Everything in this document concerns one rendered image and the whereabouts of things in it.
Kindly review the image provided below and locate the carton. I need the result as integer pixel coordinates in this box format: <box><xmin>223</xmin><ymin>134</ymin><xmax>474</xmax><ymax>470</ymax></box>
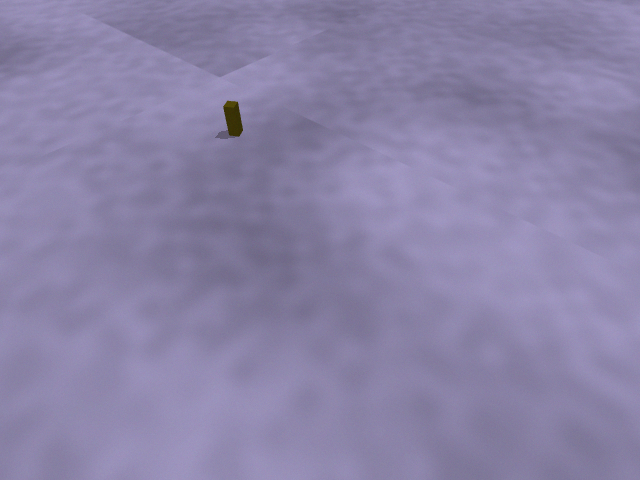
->
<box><xmin>223</xmin><ymin>101</ymin><xmax>243</xmax><ymax>136</ymax></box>

